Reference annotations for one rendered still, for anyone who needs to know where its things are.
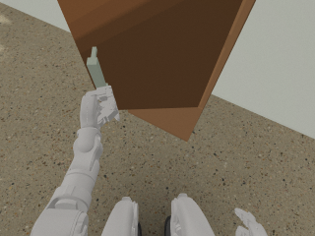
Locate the robot left upper arm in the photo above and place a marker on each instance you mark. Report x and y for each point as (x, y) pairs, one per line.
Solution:
(62, 222)

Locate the robot left forearm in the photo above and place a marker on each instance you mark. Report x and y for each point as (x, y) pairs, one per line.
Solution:
(76, 189)

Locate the robot right hand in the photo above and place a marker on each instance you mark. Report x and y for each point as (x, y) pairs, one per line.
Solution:
(254, 228)

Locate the robot left shin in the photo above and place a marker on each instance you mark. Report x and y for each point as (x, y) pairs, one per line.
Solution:
(134, 231)

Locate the cupboard door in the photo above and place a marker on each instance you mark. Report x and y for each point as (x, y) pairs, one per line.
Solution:
(154, 54)

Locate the robot right thigh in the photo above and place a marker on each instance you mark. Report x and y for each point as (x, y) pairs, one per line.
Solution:
(192, 221)

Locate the handle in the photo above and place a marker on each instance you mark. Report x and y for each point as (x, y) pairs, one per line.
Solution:
(95, 70)

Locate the robot left hand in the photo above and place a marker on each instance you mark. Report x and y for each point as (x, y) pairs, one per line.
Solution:
(91, 108)

